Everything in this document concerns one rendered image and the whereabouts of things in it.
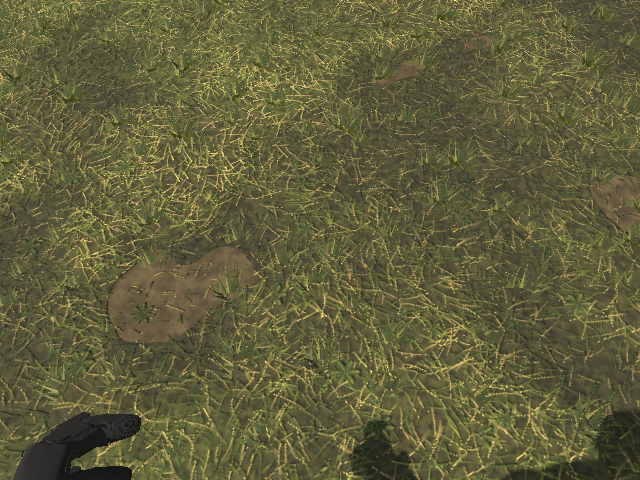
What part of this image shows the left robot hand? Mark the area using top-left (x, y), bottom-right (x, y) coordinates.
top-left (13, 412), bottom-right (141, 480)

